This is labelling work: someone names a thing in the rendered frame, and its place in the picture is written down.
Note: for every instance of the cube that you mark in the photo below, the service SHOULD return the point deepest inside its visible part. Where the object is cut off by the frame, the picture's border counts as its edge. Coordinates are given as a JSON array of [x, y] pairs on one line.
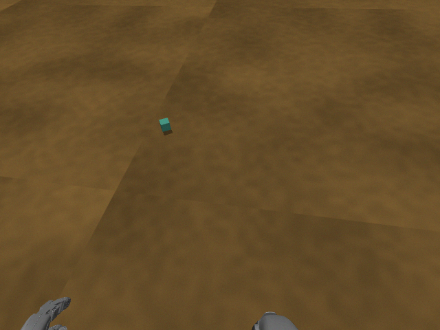
[[165, 124]]

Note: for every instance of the left robot hand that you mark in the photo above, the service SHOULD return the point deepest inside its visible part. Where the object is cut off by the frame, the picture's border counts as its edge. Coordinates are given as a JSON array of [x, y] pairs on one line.
[[46, 314]]

